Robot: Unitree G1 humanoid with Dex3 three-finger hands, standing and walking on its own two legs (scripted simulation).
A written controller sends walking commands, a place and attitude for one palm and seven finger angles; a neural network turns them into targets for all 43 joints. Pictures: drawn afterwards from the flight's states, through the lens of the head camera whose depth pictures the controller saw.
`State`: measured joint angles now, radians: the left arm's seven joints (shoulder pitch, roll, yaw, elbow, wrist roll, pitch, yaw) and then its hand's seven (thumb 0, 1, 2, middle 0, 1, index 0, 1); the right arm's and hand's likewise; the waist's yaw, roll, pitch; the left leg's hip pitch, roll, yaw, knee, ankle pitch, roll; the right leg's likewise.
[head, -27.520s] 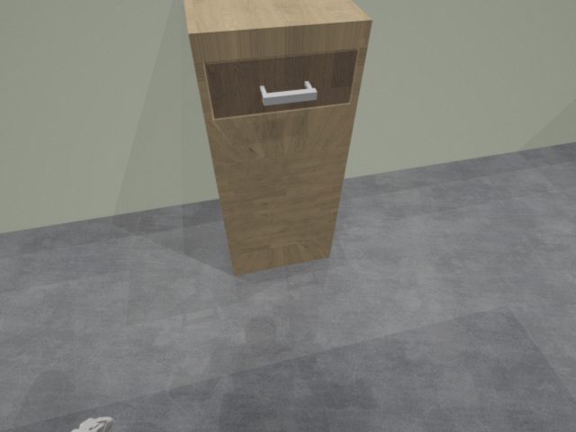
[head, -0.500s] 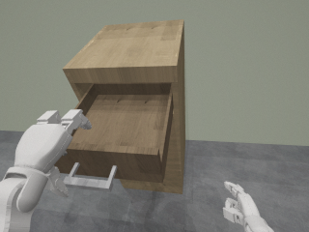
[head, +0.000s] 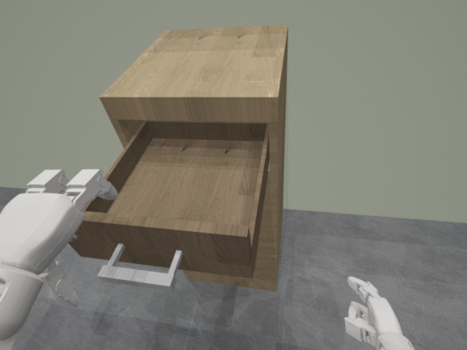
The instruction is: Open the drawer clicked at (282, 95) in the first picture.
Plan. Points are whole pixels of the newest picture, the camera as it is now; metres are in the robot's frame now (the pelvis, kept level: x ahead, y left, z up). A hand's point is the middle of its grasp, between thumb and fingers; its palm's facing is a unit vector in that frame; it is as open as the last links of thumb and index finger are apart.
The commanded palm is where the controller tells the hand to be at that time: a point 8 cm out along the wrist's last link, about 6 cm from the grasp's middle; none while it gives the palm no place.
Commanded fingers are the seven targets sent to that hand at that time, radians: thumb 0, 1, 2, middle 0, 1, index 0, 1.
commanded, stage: draw the hand back to the body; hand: left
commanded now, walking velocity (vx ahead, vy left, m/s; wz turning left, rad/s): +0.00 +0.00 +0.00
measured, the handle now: (142, 265) +0.23 +0.21 +0.04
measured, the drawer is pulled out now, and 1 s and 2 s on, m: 0.29 0.29 0.29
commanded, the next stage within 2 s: step back with the hand held close in 1.00 s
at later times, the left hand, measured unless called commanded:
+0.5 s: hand (80, 203) +0.22 +0.22 +0.22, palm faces +0.40 -0.83 -0.39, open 11.3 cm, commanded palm +0.16 +0.28 +0.23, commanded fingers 0.00 0.41 0.69 -0.23 -0.62 -0.23 -0.62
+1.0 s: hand (69, 208) +0.21 +0.24 +0.22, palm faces +0.46 -0.80 -0.38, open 7.6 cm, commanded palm +0.16 +0.28 +0.23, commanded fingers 0.00 0.90 0.90 -0.20 -0.30 -0.20 -0.30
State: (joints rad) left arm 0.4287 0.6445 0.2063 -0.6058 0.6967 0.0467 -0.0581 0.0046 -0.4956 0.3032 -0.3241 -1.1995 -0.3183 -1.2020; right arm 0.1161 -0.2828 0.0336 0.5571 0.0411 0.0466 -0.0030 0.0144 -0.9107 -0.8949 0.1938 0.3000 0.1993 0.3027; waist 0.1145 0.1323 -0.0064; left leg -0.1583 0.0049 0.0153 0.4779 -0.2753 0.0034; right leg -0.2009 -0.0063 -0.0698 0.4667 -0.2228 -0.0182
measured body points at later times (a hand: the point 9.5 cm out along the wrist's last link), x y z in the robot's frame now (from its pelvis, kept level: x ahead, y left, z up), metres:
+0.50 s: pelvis +0.03 +0.01 +0.00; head +0.02 -0.01 +0.45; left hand +0.19 +0.27 +0.24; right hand +0.21 -0.21 -0.08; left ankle -0.01 +0.12 -0.74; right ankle +0.02 -0.11 -0.74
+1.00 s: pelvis +0.03 +0.00 +0.00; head +0.02 -0.02 +0.45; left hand +0.18 +0.28 +0.24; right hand +0.23 -0.20 -0.08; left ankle -0.01 +0.12 -0.74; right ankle +0.02 -0.11 -0.74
